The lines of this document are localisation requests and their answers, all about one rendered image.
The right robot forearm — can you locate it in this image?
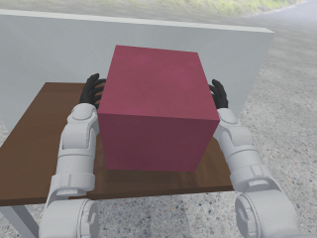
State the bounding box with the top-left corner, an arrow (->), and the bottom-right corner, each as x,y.
213,108 -> 299,228

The robot left upper arm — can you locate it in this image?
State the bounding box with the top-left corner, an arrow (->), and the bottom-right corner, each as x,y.
40,198 -> 100,238

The left robot forearm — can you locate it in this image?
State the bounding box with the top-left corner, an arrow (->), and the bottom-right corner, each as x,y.
39,103 -> 99,238

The right robot hand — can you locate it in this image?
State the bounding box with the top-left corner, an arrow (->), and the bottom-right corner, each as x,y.
208,78 -> 229,109

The table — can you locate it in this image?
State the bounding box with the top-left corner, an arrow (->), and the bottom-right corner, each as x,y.
0,82 -> 235,238

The robot right upper arm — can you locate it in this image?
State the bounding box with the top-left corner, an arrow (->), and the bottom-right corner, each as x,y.
235,189 -> 317,238

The left robot hand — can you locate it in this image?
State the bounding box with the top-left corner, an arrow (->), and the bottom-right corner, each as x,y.
78,73 -> 106,109

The carton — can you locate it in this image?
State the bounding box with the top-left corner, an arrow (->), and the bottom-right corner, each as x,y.
97,45 -> 221,173

